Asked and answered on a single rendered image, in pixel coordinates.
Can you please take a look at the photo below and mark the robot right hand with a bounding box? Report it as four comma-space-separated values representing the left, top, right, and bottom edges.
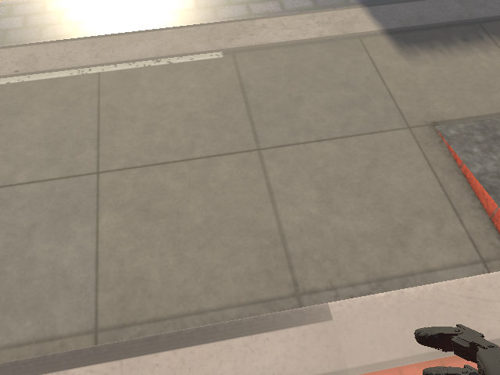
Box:
414, 324, 500, 375

